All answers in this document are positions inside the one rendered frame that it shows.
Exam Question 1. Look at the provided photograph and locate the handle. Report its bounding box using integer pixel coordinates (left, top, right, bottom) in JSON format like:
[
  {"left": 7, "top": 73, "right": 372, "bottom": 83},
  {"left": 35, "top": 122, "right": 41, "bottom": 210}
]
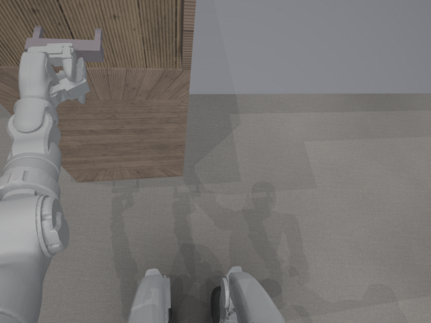
[{"left": 24, "top": 26, "right": 104, "bottom": 62}]

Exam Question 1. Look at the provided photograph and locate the drawer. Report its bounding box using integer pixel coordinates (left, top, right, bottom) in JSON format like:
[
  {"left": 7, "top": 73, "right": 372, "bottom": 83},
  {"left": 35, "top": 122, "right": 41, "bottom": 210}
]
[{"left": 0, "top": 0, "right": 181, "bottom": 69}]

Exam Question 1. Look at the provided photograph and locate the right robot shin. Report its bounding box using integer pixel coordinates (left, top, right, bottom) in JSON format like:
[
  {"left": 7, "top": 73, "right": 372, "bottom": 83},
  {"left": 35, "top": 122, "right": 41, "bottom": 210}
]
[{"left": 218, "top": 266, "right": 242, "bottom": 323}]

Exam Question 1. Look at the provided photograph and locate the left robot upper arm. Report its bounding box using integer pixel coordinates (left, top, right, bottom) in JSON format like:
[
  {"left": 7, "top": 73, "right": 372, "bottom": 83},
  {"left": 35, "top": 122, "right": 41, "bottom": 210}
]
[{"left": 0, "top": 194, "right": 69, "bottom": 323}]

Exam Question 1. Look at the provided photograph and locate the left robot hand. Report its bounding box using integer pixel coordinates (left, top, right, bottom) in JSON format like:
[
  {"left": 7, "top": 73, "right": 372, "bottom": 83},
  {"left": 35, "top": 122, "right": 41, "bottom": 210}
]
[{"left": 18, "top": 43, "right": 90, "bottom": 110}]

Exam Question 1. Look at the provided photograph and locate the robot right thigh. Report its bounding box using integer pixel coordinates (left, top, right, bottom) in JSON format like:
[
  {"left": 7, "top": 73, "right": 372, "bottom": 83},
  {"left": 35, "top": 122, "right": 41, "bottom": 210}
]
[{"left": 220, "top": 272, "right": 285, "bottom": 323}]

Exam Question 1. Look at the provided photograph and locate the left robot forearm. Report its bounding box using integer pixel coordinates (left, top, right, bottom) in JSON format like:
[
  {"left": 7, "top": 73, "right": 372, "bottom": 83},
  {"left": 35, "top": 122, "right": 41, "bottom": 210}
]
[{"left": 0, "top": 98, "right": 61, "bottom": 202}]

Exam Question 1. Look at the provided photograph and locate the cabinet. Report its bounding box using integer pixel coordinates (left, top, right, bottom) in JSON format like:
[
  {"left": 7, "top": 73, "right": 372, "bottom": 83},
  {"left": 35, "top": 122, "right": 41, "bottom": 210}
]
[{"left": 0, "top": 0, "right": 196, "bottom": 183}]

